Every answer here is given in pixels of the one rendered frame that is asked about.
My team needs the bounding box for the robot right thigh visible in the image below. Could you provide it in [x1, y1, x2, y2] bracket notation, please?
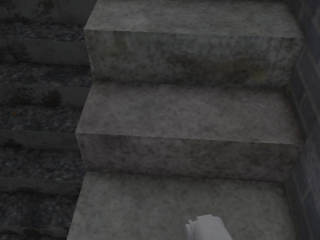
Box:
[185, 214, 233, 240]

